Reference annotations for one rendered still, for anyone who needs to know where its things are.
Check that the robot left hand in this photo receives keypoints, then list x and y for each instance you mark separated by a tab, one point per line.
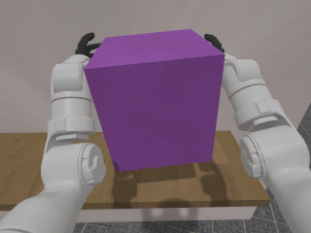
83	48

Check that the table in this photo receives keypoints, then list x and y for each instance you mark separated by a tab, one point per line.
222	182

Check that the robot right forearm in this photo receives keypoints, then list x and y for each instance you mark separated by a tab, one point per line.
252	103

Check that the right robot upper arm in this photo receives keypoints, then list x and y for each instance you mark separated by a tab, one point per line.
278	157

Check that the left robot upper arm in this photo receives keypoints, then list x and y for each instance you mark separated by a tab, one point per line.
69	174

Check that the robot right hand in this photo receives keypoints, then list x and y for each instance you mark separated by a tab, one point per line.
214	41

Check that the carton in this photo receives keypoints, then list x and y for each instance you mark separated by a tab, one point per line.
157	97

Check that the robot left forearm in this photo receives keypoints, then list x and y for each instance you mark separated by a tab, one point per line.
71	104

